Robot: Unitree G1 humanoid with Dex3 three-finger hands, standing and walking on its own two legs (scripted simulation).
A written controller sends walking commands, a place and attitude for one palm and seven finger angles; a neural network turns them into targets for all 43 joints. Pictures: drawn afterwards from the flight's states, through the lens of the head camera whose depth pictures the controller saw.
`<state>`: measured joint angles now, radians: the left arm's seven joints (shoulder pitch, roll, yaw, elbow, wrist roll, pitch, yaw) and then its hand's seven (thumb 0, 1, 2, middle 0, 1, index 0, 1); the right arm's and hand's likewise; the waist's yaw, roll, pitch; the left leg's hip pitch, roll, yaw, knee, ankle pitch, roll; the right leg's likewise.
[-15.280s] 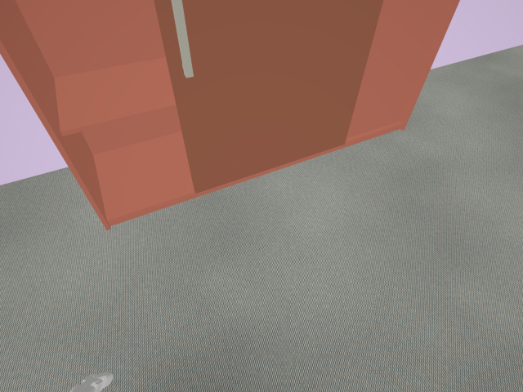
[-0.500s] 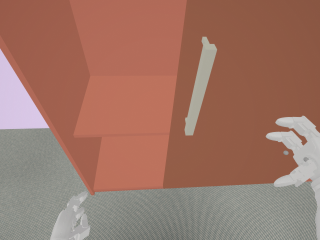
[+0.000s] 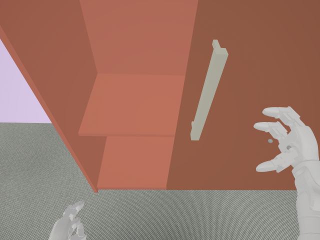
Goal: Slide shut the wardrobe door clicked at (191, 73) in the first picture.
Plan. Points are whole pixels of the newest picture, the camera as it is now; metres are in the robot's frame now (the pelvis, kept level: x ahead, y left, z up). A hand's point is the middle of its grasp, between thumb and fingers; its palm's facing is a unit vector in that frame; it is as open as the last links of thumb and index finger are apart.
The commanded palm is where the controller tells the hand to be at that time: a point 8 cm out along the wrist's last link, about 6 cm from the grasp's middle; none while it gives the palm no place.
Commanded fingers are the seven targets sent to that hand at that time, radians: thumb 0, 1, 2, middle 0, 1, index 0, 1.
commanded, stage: move the hooked fingers beside the handle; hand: right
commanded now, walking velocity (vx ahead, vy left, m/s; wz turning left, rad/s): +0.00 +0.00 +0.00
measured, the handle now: (203, 98) +0.48 -0.08 +0.10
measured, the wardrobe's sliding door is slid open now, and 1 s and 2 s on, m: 0.43 0.43 0.43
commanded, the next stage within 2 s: none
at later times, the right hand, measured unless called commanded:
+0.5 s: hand (246, 120) +0.40 -0.18 +0.11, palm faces -0.07 +1.00 -0.02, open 13.9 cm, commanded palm +0.38 -0.23 +0.11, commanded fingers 0.00 0.50 -0.30 0.30 1.20 0.30 1.20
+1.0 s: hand (229, 107) +0.44 -0.15 +0.11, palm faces -0.05 +1.00 -0.02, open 13.9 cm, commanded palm +0.41 -0.20 +0.10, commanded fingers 0.00 0.50 -0.30 0.30 1.20 0.30 1.20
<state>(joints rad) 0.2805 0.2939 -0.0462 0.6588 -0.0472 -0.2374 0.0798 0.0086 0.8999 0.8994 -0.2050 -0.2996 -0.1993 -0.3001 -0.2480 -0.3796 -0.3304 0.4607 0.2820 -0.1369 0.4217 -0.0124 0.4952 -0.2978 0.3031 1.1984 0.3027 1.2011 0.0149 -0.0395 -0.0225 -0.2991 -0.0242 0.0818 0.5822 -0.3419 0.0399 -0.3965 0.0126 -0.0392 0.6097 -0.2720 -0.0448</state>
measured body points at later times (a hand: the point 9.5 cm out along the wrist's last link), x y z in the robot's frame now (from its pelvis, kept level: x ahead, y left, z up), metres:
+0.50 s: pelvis +0.00 +0.00 +0.00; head +0.03 +0.01 +0.45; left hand +0.10 +0.26 -0.11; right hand +0.39 -0.24 +0.11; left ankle -0.02 +0.09 -0.73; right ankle +0.03 -0.09 -0.73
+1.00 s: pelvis +0.00 +0.01 -0.01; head +0.04 +0.02 +0.44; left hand +0.06 +0.27 -0.12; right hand +0.43 -0.20 +0.11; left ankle -0.02 +0.09 -0.73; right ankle +0.03 -0.09 -0.73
